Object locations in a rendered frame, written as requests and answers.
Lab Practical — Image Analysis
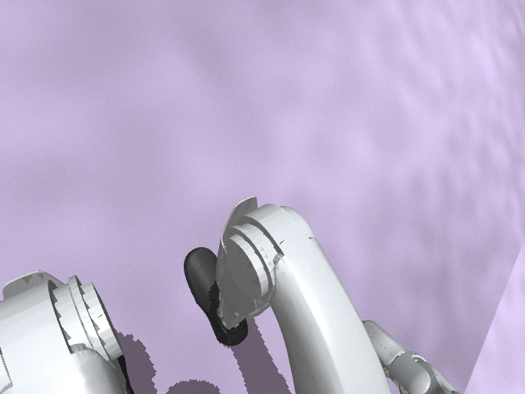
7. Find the left robot foot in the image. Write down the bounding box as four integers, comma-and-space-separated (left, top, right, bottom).
117, 355, 134, 394

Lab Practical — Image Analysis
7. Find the right robot arm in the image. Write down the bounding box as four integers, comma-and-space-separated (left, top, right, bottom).
389, 352, 461, 394

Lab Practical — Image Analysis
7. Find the right robot foot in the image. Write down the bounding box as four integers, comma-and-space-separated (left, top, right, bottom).
184, 247, 248, 346

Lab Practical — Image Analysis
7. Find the right robot hand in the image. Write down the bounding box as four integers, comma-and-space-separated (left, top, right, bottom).
361, 319, 408, 378

